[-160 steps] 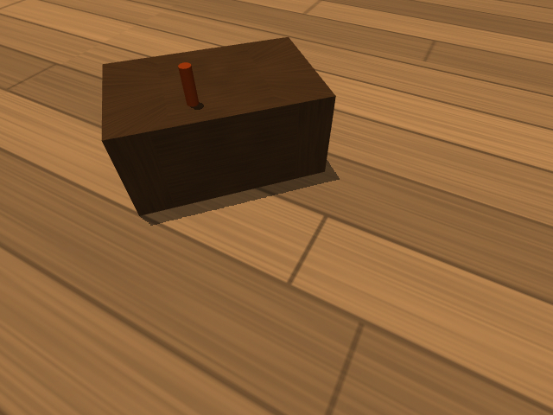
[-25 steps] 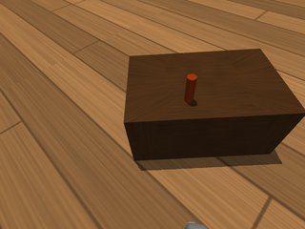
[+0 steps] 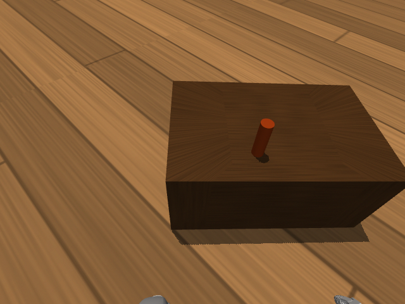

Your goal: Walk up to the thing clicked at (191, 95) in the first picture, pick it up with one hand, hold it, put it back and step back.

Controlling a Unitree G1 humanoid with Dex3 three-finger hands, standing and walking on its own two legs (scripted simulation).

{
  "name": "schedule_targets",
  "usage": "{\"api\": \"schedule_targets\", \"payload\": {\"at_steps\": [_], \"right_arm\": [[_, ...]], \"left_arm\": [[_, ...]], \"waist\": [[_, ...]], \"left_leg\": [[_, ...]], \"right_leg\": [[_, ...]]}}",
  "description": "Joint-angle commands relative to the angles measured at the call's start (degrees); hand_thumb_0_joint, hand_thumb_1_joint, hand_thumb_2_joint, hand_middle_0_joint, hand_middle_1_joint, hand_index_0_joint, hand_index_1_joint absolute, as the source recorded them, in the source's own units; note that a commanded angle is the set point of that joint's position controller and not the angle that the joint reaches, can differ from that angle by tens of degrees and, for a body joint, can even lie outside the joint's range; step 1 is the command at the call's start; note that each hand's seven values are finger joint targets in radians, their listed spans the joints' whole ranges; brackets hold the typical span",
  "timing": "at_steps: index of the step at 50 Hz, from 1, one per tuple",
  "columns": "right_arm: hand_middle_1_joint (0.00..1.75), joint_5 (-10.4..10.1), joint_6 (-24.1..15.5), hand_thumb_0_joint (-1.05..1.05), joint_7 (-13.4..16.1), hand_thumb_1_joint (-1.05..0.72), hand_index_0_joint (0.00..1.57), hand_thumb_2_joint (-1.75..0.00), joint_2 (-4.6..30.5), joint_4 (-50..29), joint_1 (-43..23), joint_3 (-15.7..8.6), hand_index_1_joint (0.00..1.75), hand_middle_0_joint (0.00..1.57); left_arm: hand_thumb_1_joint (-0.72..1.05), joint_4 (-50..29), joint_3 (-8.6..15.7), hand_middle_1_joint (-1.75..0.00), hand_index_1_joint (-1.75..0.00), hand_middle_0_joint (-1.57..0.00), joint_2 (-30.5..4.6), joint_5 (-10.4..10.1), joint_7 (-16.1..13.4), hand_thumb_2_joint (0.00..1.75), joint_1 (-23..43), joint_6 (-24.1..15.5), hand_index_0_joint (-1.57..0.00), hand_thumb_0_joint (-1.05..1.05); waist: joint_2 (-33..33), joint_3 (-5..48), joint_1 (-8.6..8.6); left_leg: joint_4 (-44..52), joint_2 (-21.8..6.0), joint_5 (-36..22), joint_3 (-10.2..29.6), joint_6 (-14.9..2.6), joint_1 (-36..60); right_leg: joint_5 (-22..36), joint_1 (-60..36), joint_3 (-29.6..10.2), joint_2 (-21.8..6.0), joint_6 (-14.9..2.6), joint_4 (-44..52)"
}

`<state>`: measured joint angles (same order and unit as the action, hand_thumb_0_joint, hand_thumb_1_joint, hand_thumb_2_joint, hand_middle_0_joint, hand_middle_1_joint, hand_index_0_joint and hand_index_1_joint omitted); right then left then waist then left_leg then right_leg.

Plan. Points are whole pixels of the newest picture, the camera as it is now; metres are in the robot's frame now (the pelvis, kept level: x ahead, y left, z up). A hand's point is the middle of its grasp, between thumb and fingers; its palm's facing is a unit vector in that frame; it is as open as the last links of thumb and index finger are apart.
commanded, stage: walk up
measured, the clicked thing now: (262, 138) +0.71 -0.21 -0.22
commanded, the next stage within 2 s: stand in 1.28 s
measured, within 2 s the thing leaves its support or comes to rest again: neither
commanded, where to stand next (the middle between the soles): +0.08 -0.04 m, yaw -1 degrees
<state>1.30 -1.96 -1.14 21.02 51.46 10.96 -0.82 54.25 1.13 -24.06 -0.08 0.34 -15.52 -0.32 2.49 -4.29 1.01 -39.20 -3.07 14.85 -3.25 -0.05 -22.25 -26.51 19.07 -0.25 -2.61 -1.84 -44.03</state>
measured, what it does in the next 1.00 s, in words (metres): stands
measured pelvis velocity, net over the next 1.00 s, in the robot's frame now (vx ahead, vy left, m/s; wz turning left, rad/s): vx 0.04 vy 0.00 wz -0.04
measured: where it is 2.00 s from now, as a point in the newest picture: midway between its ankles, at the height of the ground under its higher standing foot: outside the picture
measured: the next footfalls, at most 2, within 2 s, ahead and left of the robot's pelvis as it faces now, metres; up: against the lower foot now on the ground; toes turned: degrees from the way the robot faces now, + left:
none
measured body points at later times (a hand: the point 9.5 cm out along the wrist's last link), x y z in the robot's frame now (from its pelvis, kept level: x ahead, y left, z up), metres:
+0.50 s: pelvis +0.04 +0.00 +0.02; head +0.05 -0.01 +0.47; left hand +0.13 +0.30 -0.10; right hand +0.14 -0.31 -0.10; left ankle +0.07 +0.13 -0.72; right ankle +0.02 -0.14 -0.72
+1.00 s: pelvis +0.04 +0.00 +0.03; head +0.05 +0.00 +0.48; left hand +0.13 +0.29 -0.11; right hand +0.10 -0.31 -0.10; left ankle +0.07 +0.13 -0.72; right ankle +0.02 -0.14 -0.72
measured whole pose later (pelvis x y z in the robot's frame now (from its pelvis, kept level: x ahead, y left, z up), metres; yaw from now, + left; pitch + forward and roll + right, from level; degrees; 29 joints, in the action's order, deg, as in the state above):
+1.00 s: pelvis +0.04 +0.00 +0.03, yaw -2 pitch -2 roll +0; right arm 0.6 -1.2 -0.5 20.3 67.3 5.1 -0.5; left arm 66.6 0.5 -19.7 0.6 0.9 -4.6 0.7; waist 0.3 -2.6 -0.8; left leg -19.2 -3.4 8.5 -5.9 1.3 -8.9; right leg -12.6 5.6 -1.4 -1.8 1.8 -19.6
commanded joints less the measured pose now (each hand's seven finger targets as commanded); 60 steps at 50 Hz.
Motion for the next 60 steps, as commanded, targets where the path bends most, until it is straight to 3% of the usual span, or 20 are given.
{"api": "schedule_targets", "payload": {"at_steps": [1,2,3,4,6,9,12,18,25,41,60], "right_arm": [[0.3,-0.98,-0.46,0.0,1.3,-0.9,0.2,-0.9,15.32,-3.28,-3.69,-3.7,0.3,0.2],[0.3,-1.44,-0.31,0.0,1.29,-0.9,0.2,-0.9,13.24,-3.08,-3.6,-3.04,0.3,0.2],[0.3,-1.77,-0.25,0.0,1.33,-0.9,0.2,-0.9,12.62,-2.37,-4.17,-2.91,0.3,0.2],[0.3,-1.56,-0.42,0.0,1.46,-0.9,0.2,-0.9,13.14,-0.87,-3.44,-3.09,0.3,0.2],[0.3,-1.33,-1.11,0.0,1.49,-0.9,0.2,-0.9,14.33,0.52,-6.0,-3.02,0.3,0.2],[0.3,-1.66,-1.46,0.0,1.56,-0.9,0.2,-0.9,13.28,2.43,-6.92,-2.06,0.3,0.2],[0.3,-1.84,-1.23,0.0,1.64,-0.9,0.2,-0.9,13.12,4.35,-7.77,-2.21,0.3,0.2],[0.3,-1.74,-0.68,0.0,1.56,-0.9,0.2,-0.9,12.57,7.53,-10.43,-1.99,0.3,0.2],[0.3,-1.35,-0.58,0.0,1.38,-0.9,0.2,-0.9,12.2,10.46,-11.4,-1.65,0.3,0.2],[0.3,-0.87,-0.82,0.0,1.42,-0.9,0.2,-0.9,11.96,11.64,-10.82,-1.66,0.3,0.2],[0.3,-0.9,-0.55,0.0,1.64,-0.9,0.2,-0.9,11.69,11.59,-9.37,-2.25,0.3,0.2]], "left_arm": [[0.9,1.21,3.33,-0.3,-0.3,-0.2,-10.52,0.89,-0.92,0.9,-5.54,-1.53,-0.2,0.0],[0.9,0.55,3.54,-0.3,-0.3,-0.2,-12.25,1.25,-0.96,0.9,-3.24,-1.76,-0.2,0.0],[0.9,-0.6,3.17,-0.3,-0.3,-0.2,-13.53,1.13,-0.64,0.9,1.65,-1.86,-0.2,0.0],[0.9,-0.98,2.81,-0.3,-0.3,-0.2,-12.91,0.71,-0.32,0.9,4.78,-1.71,-0.2,0.0],[0.9,0.46,1.8,-0.3,-0.3,-0.2,-10.47,0.1,-0.4,0.9,3.88,-1.76,-0.2,0.0],[0.9,2.84,1.59,-0.3,-0.3,-0.2,-10.44,-0.05,-0.48,0.9,3.61,-2.06,-0.2,0.0],[0.9,3.61,1.43,-0.3,-0.3,-0.2,-10.61,-0.26,-0.72,0.9,6.17,-1.96,-0.2,0.0],[0.9,5.61,0.9,-0.3,-0.3,-0.2,-9.46,-0.29,-0.76,0.9,9.18,-1.34,-0.2,0.0],[0.9,7.4,0.9,-0.3,-0.3,-0.2,-9.02,0.0,-0.56,0.9,13.06,-1.01,-0.2,0.0],[0.9,8.61,1.41,-0.3,-0.3,-0.2,-8.39,0.46,-0.22,0.9,14.16,-0.45,-0.2,0.0],[0.9,8.7,1.35,-0.3,-0.3,-0.2,-7.58,0.41,-0.42,0.9,12.94,-0.35,-0.2,0.0]], "waist": [[-11.92,4.87,1.48],[-6.22,4.32,0.73],[-2.31,2.32,-1.5],[-2.47,2.19,-2.55],[-6.17,5.18,-0.9],[-2.81,7.73,-0.41],[-2.51,7.88,-1.18],[-2.02,7.66,-0.94],[-1.26,7.73,-1.32],[-2.68,6.14,-1.3],[-2.33,6.62,-1.66]], "left_leg": [[11.67,-10.05,3.29,11.81,-6.25,-1.0],[9.93,-7.74,6.33,9.82,-3.94,-1.72],[10.12,-3.91,10.14,7.14,-2.13,2.01],[11.16,-3.7,8.87,7.0,-1.73,7.28],[12.56,-6.47,2.69,9.11,-3.05,8.2],[10.69,-6.49,-10.48,7.03,-3.5,9.78],[10.83,-5.63,-15.03,4.97,-2.71,12.78],[14.71,-5.89,-13.17,4.44,-2.19,15.33],[18.61,-5.78,-13.68,3.49,-1.27,17.3],[22.81,-5.8,-8.7,2.97,-0.5,17.64],[22.5,-6.0,-13.57,2.57,-0.58,19.89]], "right_leg": [[8.84,-7.53,0.66,0.13,-0.61,12.17],[9.33,-6.23,-5.42,-3.45,-1.75,16.23],[8.5,0.46,-10.1,-5.53,-3.19,17.75],[8.63,3.94,-9.31,-5.56,-3.11,16.8],[15.91,-0.88,-4.35,-3.18,-1.33,14.09],[24.06,-6.24,-4.68,-3.67,-0.97,15.25],[28.5,-6.38,-4.32,-4.45,-0.87,16.45],[25.09,-7.4,-4.14,-4.47,-0.17,20.19],[25.43,-10.09,-4.32,-4.76,0.33,24.45],[22.17,-10.35,-4.31,-4.31,0.86,27.95],[24.59,-10.0,-3.9,-3.95,1.19,27.55]]}}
